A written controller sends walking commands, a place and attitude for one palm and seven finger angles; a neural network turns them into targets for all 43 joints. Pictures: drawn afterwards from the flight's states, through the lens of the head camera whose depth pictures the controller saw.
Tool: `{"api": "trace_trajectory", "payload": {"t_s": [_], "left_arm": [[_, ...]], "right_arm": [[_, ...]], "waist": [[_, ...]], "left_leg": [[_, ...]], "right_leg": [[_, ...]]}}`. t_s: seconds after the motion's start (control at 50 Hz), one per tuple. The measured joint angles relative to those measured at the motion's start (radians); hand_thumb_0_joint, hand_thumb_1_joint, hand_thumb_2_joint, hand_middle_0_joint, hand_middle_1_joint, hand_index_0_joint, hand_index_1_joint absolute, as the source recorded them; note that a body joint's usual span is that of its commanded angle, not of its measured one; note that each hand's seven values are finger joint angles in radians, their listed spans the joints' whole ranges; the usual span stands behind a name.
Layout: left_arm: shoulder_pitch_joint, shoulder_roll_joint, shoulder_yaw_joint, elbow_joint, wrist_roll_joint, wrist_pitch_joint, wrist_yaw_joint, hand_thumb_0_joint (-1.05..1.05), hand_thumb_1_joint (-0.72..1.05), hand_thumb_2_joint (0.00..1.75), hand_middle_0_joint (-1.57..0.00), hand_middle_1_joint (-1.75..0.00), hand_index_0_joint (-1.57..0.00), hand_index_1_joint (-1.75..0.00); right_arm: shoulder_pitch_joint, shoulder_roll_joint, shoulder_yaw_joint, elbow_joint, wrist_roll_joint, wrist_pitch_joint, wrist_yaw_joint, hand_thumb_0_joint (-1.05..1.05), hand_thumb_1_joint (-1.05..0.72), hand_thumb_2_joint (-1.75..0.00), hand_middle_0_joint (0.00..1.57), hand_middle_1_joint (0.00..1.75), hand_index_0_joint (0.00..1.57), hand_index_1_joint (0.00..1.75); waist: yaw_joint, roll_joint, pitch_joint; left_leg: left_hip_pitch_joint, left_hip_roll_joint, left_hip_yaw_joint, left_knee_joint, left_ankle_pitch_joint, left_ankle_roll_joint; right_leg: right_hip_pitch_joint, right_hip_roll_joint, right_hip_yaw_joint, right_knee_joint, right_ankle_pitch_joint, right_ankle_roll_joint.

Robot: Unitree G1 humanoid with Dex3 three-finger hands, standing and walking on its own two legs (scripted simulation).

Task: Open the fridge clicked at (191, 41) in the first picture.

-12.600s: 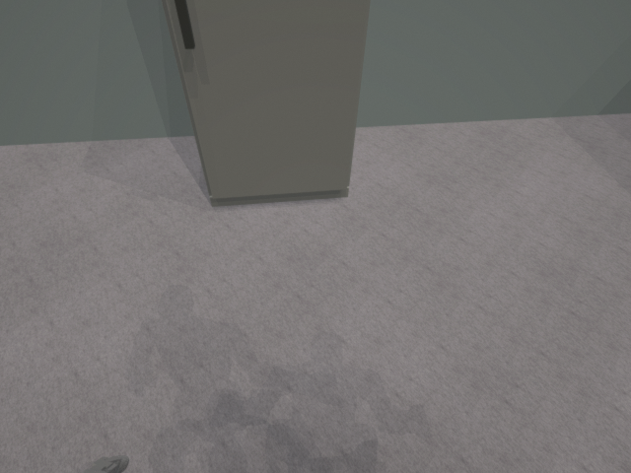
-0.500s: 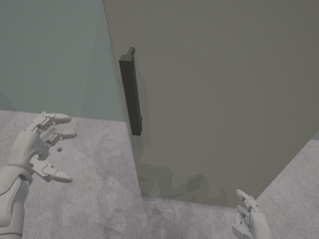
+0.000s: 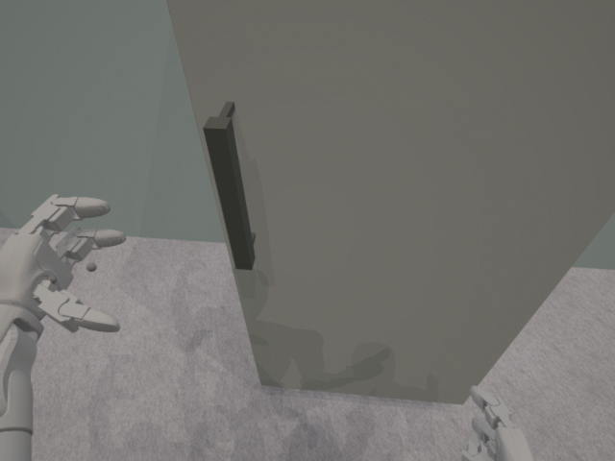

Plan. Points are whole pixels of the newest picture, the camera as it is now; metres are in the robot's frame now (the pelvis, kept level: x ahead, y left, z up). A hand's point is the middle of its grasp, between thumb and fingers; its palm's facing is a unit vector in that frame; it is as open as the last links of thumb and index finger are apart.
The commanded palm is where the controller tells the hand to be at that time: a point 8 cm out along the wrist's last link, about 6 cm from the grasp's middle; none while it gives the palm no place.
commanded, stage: raise the hand to about handle height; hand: left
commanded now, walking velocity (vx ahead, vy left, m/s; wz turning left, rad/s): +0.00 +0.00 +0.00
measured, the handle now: (238, 194) +0.44 +0.16 +0.12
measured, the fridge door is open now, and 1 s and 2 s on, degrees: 0 0 0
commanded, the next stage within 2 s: move the hooked fingers beside the handle in 0.16 s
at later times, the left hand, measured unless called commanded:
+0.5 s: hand (109, 262) +0.29 +0.27 +0.14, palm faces +0.06 -1.00 -0.05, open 14.0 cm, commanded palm +0.26 +0.31 +0.15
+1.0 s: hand (139, 243) +0.32 +0.25 +0.14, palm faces +0.07 -1.00 -0.03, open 14.0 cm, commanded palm +0.30 +0.29 +0.15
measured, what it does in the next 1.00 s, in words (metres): stands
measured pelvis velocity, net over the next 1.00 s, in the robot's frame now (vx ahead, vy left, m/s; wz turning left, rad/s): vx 0.00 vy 0.01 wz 0.00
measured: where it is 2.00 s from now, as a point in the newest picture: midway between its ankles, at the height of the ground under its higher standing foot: outside the picture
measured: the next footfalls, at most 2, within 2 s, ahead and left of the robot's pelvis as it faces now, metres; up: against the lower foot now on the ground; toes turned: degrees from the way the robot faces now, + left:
none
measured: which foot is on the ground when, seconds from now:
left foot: down 0.00-1.00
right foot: down 0.00-1.00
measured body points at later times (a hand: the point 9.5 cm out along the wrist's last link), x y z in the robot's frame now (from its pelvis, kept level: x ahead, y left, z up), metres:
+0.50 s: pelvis -0.01 +0.00 +0.00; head -0.01 -0.01 +0.45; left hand +0.28 +0.32 +0.15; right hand +0.18 -0.22 -0.08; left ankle -0.02 +0.11 -0.74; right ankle +0.00 -0.10 -0.74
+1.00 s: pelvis +0.00 +0.01 +0.00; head +0.00 -0.01 +0.45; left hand +0.31 +0.30 +0.14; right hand +0.17 -0.23 -0.08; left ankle -0.02 +0.11 -0.74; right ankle +0.00 -0.10 -0.74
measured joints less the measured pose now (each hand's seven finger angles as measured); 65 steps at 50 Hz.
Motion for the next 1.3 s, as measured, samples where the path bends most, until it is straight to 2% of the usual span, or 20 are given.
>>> {"api": "trace_trajectory", "payload": {"t_s": [0.16, 0.32, 0.42, 0.48, 0.58, 0.68, 0.74, 0.88, 1.02, 1.2, 1.3], "left_arm": [[-0.034, 0.022, -0.022, 0.041, 0.014, 0.045, -0.016, -0.01, -0.5, 0.3, -0.3, -1.2, -0.3, -1.2], [-0.027, 0.014, -0.009, 0.047, -0.008, 0.023, -0.022, -0.01, -0.5, 0.3, -0.31, -1.2, -0.3, -1.2], [-0.077, 0.009, -0.039, 0.09, 0.021, 0.035, -0.003, -0.01, -0.5, 0.3, -0.3, -1.2, -0.3, -1.2], [-0.095, -0.003, -0.066, 0.084, 0.034, 0.029, 0.006, -0.01, -0.5, 0.3, -0.3, -1.2, -0.3, -1.2], [-0.122, -0.018, -0.082, 0.091, 0.03, 0.004, 0.019, -0.01, -0.5, 0.3, -0.3, -1.2, -0.3, -1.2], [-0.14, -0.011, -0.077, 0.13, 0.042, 0.029, 0.043, -0.01, -0.5, 0.3, -0.3, -1.2, -0.3, -1.2], [-0.134, -0.023, -0.089, 0.114, 0.052, 0.037, 0.06, -0.01, -0.5, 0.3, -0.3, -1.2, -0.3, -1.2], [-0.138, -0.058, -0.112, 0.091, 0.05, 0.006, 0.081, -0.01, -0.5, 0.3, -0.3, -1.2, -0.3, -1.2], [-0.174, -0.04, -0.109, 0.152, 0.067, 0.029, 0.094, -0.01, -0.5, 0.3, -0.3, -1.2, -0.3, -1.2], [-0.23, -0.038, -0.115, 0.199, 0.063, -0.008, 0.086, -0.01, -0.5, 0.3, -0.3, -1.2, -0.3, -1.2], [-0.252, -0.032, -0.117, 0.253, 0.066, 0.007, 0.08, -0.01, -0.5, 0.3, -0.3, -1.2, -0.3, -1.2]], "right_arm": [[-0.026, 0.0, 0.003, -0.004, 0.006, 0.005, -0.01, 0.02, -0.9, -0.89, 0.21, 0.3, 0.2, 0.3], [-0.027, 0.013, 0.01, -0.002, 0.005, 0.008, -0.008, 0.02, -0.9, -0.89, 0.21, 0.3, 0.2, 0.3], [-0.027, 0.007, 0.01, 0.002, 0.009, 0.009, -0.017, 0.02, -0.9, -0.89, 0.21, 0.3, 0.2, 0.3], [-0.025, 0.006, 0.01, 0.005, 0.007, 0.008, -0.021, 0.02, -0.9, -0.89, 0.21, 0.3, 0.2, 0.3], [-0.02, 0.014, 0.013, 0.015, 0.003, 0.008, -0.02, 0.02, -0.9, -0.89, 0.21, 0.3, 0.2, 0.3], [-0.011, 0.017, 0.012, 0.009, 0.006, 0.016, -0.012, 0.02, -0.9, -0.89, 0.21, 0.3, 0.2, 0.3], [-0.003, 0.012, 0.005, 0.004, 0.006, 0.018, -0.009, 0.02, -0.9, -0.89, 0.21, 0.3, 0.2, 0.3], [-0.001, 0.015, 0.003, 0.022, 0.003, 0.023, -0.01, 0.02, -0.9, -0.89, 0.21, 0.3, 0.2, 0.3], [-0.015, 0.017, 0.004, 0.017, 0.004, 0.037, -0.014, 0.02, -0.9, -0.89, 0.21, 0.3, 0.2, 0.3], [-0.008, 0.01, -0.002, 0.019, 0.004, 0.043, -0.016, 0.02, -0.9, -0.89, 0.21, 0.3, 0.2, 0.3], [-0.005, 0.008, -0.003, 0.019, 0.006, 0.059, -0.012, 0.02, -0.9, -0.89, 0.21, 0.3, 0.2, 0.3]], "waist": [[0.005, 0.017, 0.008], [0.007, 0.012, -0.005], [0.01, 0.011, 0.011], [0.006, 0.011, 0.017], [-0.007, 0.006, 0.004], [-0.02, 0.005, 0.001], [-0.019, 0.011, 0.006], [-0.012, 0.006, 0.0], [-0.02, 0.004, 0.001], [-0.022, 0.003, -0.002], [-0.032, 0.002, -0.01]], "left_leg": [[-0.003, -0.004, -0.006, -0.003, 0.007, 0.001], [-0.006, -0.003, -0.004, 0.003, 0.004, 0.001], [-0.016, -0.007, -0.011, 0.012, 0.005, 0.004], [-0.018, -0.01, -0.01, 0.009, 0.009, 0.006], [-0.015, -0.013, -0.002, -0.001, 0.011, 0.009], [-0.016, -0.014, 0.008, -0.008, 0.012, 0.01], [-0.018, -0.016, 0.01, -0.01, 0.012, 0.012], [-0.015, -0.018, 0.009, -0.014, 0.01, 0.012], [-0.02, -0.015, 0.008, -0.015, 0.011, 0.009], [-0.033, -0.013, 0.004, -0.008, 0.006, 0.006], [-0.047, -0.012, 0.007, -0.002, 0.002, 0.006]], "right_leg": [[-0.001, -0.004, -0.005, -0.001, 0.004, 0.001], [-0.005, -0.003, -0.003, 0.005, 0.001, 0.001], [-0.01, -0.008, -0.01, 0.009, 0.003, 0.003], [-0.012, -0.01, -0.009, 0.006, 0.006, 0.005], [-0.015, -0.013, 0.0, 0.003, 0.008, 0.008], [-0.023, -0.013, 0.009, 0.004, 0.008, 0.009], [-0.026, -0.015, 0.012, 0.003, 0.009, 0.011], [-0.025, -0.017, 0.011, 0.004, 0.005, 0.013], [-0.03, -0.014, 0.01, 0.003, 0.004, 0.01], [-0.042, -0.012, 0.007, 0.009, -0.001, 0.007], [-0.058, -0.011, 0.01, 0.018, -0.006, 0.007]]}}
